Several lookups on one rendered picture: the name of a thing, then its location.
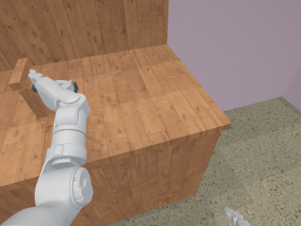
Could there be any robot left hand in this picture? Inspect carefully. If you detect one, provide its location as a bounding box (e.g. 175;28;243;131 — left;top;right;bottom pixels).
28;70;74;112

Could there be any robot left forearm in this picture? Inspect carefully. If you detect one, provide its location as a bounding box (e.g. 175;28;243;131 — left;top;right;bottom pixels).
35;89;90;205

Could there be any tap lever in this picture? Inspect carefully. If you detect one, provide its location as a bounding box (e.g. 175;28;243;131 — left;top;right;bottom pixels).
31;82;79;93

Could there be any robot right hand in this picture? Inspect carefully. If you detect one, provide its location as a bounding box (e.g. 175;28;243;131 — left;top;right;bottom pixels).
224;207;250;226

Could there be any counter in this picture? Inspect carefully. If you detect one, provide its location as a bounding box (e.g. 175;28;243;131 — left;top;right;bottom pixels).
0;0;232;226

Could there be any left robot upper arm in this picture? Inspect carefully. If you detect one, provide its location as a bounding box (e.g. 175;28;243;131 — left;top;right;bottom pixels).
0;166;93;226

